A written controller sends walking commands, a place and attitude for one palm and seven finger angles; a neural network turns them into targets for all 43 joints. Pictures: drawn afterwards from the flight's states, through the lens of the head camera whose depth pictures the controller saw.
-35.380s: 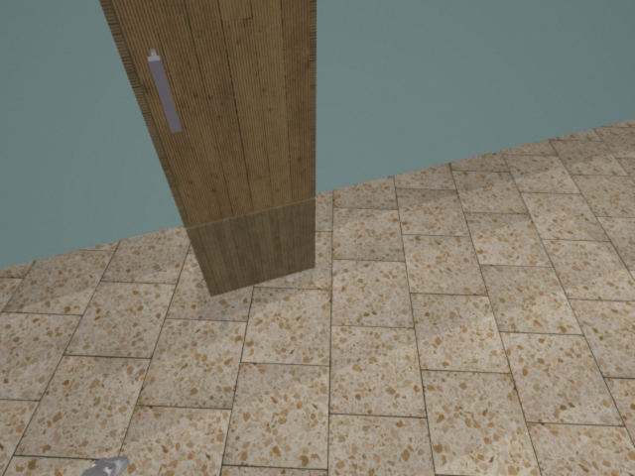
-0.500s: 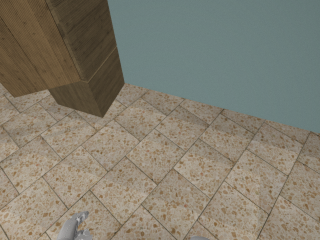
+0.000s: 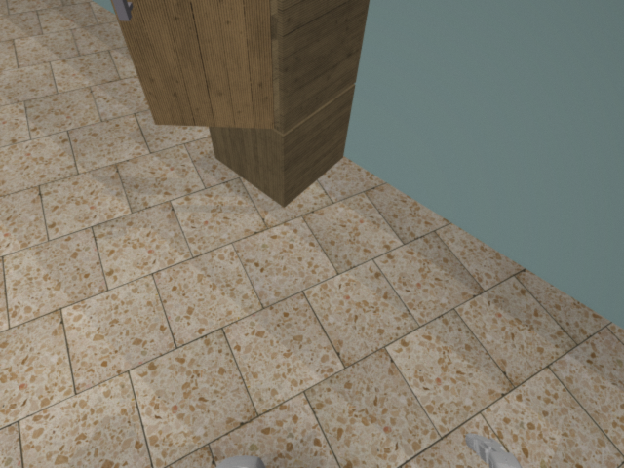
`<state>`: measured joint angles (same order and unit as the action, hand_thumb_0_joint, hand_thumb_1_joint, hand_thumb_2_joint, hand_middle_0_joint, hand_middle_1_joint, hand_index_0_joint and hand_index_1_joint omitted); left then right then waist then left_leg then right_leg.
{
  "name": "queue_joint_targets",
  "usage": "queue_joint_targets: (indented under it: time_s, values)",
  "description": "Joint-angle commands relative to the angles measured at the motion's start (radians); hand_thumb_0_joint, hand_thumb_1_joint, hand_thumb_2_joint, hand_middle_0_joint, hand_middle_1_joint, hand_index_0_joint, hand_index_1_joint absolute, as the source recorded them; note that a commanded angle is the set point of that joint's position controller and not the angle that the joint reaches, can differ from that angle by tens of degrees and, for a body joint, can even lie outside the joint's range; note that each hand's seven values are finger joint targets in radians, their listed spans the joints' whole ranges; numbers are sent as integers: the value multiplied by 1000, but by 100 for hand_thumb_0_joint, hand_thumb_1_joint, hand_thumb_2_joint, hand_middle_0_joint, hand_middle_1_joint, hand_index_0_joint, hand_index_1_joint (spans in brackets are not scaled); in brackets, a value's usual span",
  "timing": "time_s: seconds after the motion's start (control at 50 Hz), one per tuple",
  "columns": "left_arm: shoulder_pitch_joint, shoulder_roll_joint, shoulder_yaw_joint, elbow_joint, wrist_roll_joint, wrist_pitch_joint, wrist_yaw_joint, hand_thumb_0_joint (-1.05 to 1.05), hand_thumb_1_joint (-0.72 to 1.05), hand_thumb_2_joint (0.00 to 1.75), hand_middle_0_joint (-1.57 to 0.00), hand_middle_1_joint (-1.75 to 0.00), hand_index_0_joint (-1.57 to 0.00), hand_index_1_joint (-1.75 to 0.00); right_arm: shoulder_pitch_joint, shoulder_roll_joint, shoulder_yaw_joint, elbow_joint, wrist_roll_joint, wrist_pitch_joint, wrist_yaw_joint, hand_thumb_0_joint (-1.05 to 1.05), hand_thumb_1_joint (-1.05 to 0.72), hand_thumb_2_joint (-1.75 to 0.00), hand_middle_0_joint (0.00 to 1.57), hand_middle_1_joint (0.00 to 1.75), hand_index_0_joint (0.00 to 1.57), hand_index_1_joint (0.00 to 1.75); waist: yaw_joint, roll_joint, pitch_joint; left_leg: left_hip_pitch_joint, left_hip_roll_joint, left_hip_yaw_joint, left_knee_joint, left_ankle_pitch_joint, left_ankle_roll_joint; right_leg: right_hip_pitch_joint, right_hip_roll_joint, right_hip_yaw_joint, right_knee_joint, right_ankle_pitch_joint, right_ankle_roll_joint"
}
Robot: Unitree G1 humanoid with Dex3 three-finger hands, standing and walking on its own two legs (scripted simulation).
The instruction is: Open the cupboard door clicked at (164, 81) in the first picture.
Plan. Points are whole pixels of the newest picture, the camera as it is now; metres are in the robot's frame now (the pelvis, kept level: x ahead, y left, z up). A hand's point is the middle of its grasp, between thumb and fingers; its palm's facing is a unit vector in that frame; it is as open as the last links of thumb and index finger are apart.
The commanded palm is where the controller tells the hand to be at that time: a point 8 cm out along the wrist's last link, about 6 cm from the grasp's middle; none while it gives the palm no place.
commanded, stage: take the last steps up to it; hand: left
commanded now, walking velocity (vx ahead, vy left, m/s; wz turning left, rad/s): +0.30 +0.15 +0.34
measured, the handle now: out of the picture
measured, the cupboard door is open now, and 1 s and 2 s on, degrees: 41 41 41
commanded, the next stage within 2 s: come to a stop and stand still in 1.38 s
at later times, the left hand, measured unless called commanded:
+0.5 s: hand out of the picture +0.12 +0.18 -0.14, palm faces +0.17 -0.96 -0.22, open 7.4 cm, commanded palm none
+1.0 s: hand (117, 456) +0.13 +0.28 -0.17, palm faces +0.29 -0.94 -0.16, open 7.4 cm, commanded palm none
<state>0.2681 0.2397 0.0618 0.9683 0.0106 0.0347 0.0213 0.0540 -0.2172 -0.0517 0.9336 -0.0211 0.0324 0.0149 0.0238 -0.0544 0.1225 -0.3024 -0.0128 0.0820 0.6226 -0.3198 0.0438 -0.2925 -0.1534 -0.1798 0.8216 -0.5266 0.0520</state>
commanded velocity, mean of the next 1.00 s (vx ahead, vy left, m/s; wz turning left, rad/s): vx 0.30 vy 0.14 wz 0.12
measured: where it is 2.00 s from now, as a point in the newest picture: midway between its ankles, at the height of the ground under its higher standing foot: (244, 358)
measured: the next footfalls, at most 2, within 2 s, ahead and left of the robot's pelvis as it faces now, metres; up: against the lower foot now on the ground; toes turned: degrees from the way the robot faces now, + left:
right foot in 0.40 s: +0.11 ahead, -0.11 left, +0.00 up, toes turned -1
left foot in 0.86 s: +0.27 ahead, +0.22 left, +0.00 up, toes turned +21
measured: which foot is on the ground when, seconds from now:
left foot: down 0.00-0.40, up 0.42-0.84, down 0.86-1.00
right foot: up 0.00-0.38, down 0.40-0.86, up 0.88-1.00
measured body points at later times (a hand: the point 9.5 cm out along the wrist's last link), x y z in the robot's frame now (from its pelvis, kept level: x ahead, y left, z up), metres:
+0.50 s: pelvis +0.07 -0.01 +0.01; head +0.09 -0.04 +0.46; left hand +0.11 +0.23 -0.12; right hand +0.07 -0.25 -0.16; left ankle +0.01 +0.11 -0.65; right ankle +0.07 -0.11 -0.72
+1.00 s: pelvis +0.21 +0.13 +0.00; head +0.26 +0.15 +0.45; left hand +0.12 +0.33 -0.16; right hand +0.37 -0.07 -0.14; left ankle +0.23 +0.20 -0.72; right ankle +0.15 -0.03 -0.62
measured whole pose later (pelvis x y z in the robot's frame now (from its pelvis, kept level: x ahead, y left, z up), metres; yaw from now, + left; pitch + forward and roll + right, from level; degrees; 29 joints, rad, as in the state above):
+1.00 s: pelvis +0.21 +0.13 +0.00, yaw +12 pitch +1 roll +1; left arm 0.33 0.15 0.05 1.13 0.02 0.00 0.00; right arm 0.12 -0.16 -0.03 0.97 -0.03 -0.05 -0.01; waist 0.04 -0.04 0.10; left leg -0.33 0.00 0.19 0.58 -0.27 0.08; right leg -0.43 -0.14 -0.05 1.26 -0.41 0.00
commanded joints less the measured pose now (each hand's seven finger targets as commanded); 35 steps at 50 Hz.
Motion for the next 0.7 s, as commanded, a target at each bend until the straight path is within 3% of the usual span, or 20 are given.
queue_joint_targets:
  time_s: [0.0, 0.04, 0.08, 0.18, 0.26, 0.3, 0.32, 0.34, 0.36, 0.38, 0.4, 0.42, 0.44, 0.46, 0.48, 0.5, 0.56, 0.62, 0.68]
  values:
    - [-69, 63, 14, -85, 2, -13, 2, 0, 90, 90, -20, -30, -20, -30, 144, -198, -42, -20, -4, -17, -45, 0, -90, -90, 20, 30, 20, 30, -71, 235, -203, 237, 338, -333, -240, 643, 178, -226, 28, 186, 310, -25, 11]
    - [-40, 54, 18, -56, 10, -12, -13, 0, 90, 90, -20, -30, -20, -30, 126, -165, -28, -25, -3, -28, -44, 0, -90, -90, 20, 30, 20, 30, -41, 192, -166, 213, 267, -266, -287, 500, 142, -235, 44, 163, 335, 71, 9]
    - [-31, 51, 20, -46, 14, -17, -23, 0, 90, 90, -20, -30, -20, -30, 151, -153, -23, -15, 0, -40, -40, 0, -90, -90, 20, 30, 20, 30, -36, 188, -143, 207, 237, -250, -323, 383, 133, -246, 47, 144, 318, 117, 8]
    - [-93, 38, 18, -63, 16, -32, -37, 0, 90, 90, -20, -30, -20, -30, 224, -146, -25, 6, -1, -54, -32, 0, -90, -90, 20, 30, 20, 30, -51, 177, -101, 216, 228, -299, -379, 180, 160, -274, 49, 121, 182, 134, 4]
    - [-137, 19, 11, -84, 14, -44, -41, 0, 90, 90, -20, -30, -20, -30, 243, -143, -29, 20, -7, -54, -30, 0, -90, -90, 20, 30, 20, 30, -51, 181, -101, 184, 219, -322, -366, 99, 169, -181, 72, 96, -34, 107, -4]
    - [-90, 22, 14, -71, 13, -53, -42, 0, 90, 90, -20, -30, -20, -30, 221, -146, -29, 24, -7, -50, -26, 0, -90, -90, 20, 30, 20, 30, -20, 178, -92, 99, 200, -322, -333, 57, 152, -46, 100, 77, -153, 133, -11]
    - [-31, 22, 20, -51, 13, -55, -41, 0, 90, 90, -20, -30, -20, -30, 199, -139, -28, 21, -4, -48, -25, 0, -90, -90, 20, 30, 20, 30, 12, 155, -96, 9, 179, -303, -293, 5, 134, 87, 111, 67, -231, 192, -13]
    - [58, 41, 31, -21, 16, -63, -37, 0, 90, 90, -20, -30, -20, -30, 170, -127, -27, 19, 1, -48, -23, 0, -90, -90, 20, 30, 20, 30, 64, 89, -107, -120, 120, -251, -182, -65, 91, 276, 88, 86, -347, 246, -20]
    - [166, 114, 46, 10, 27, -77, -27, 0, 90, 90, -20, -30, -20, -30, 182, -73, -18, 11, 14, -56, -15, 0, -90, -90, 20, 30, 20, 30, 105, -120, -144, -299, 5, -128, 61, -152, 30, 476, -105, 298, -486, 100, -70]
    - [229, 195, 61, 16, 22, -76, -17, 0, 90, 90, -20, -30, -20, -30, 163, -49, -15, -26, 7, -56, -12, 0, -90, -90, 20, 30, 20, 30, 124, -322, -139, -446, -58, -84, 346, -298, -16, 505, -365, 672, -622, 28, -175]
    - [191, 177, 55, 8, 9, -75, -6, 0, 90, 90, -20, -30, -20, -30, 157, -107, -30, -19, -7, -43, -9, 0, -90, -90, 20, 30, 20, 30, 88, -250, -88, -452, 15, -150, 500, -237, -29, 366, -413, 713, -684, -101, -209]
    - [112, 138, 47, -4, 11, -78, -3, 0, 90, 90, -20, -30, -20, -30, 115, -97, -34, -6, -9, -38, -5, 0, -90, -90, 20, 30, 20, 30, 63, -211, 8, -457, 52, -170, 588, -124, -36, 232, -367, 675, -700, -153, -201]
    - [59, 78, 31, -8, 11, -87, -2, 0, 90, 90, -20, -30, -20, -30, 112, -82, -32, 14, -10, -31, 4, 0, -90, -90, 20, 30, 20, 30, 27, -129, 52, -434, 83, -175, 604, -13, -46, 140, -314, 526, -699, -66, -162]
    - [30, 48, 18, -9, 10, -96, -4, 0, 90, 90, -20, -30, -20, -30, 146, -49, -29, 41, -10, -21, 12, 0, -90, -90, 20, 30, 20, 30, -5, -73, 44, -384, 91, -156, 594, 60, -60, 90, -252, 365, -681, 63, -121]
    - [28, 33, 15, -5, 8, -104, -5, 0, 90, 90, -20, -30, -20, -30, 185, -28, -24, 61, -9, -15, 15, 0, -90, -90, 20, 30, 20, 30, -18, -91, 12, -359, 94, -133, 572, 102, -70, 103, -213, 263, -669, 192, -106]
    - [52, 31, 15, 9, 8, -111, -5, 0, 90, 90, -20, -30, -20, -30, 198, -17, -24, 73, -5, -15, 19, 0, -90, -90, 20, 30, 20, 30, -15, -108, -16, -350, 92, -109, 545, 122, -78, 141, -187, 205, -656, 305, -99]
    - [110, 35, 15, 47, 9, -123, -5, 0, 90, 90, -20, -30, -20, -30, 182, 1, -21, 79, -3, -13, 22, 0, -90, -90, 20, 30, 20, 30, -5, -74, -50, -375, 98, -70, 476, 152, -90, 228, -181, 121, -620, 538, -106]
    - [162, 42, 10, 82, 12, -126, -5, 0, 90, 90, -20, -30, -20, -30, 128, 14, -14, 59, 0, -16, 28, 0, -90, -90, 20, 30, 20, 30, 9, -99, -45, -393, 97, -33, 379, 152, -90, 290, -177, 67, -593, 685, -108]
    - [173, 56, 9, 99, 19, -122, -2, 0, 90, 90, -20, -30, -20, -30, 51, 14, -4, 31, 2, -24, 36, 0, -90, -90, 20, 30, 20, 30, 20, -138, -19, -352, 93, 9, 213, 146, -80, 294, -187, 44, -578, 681, -116]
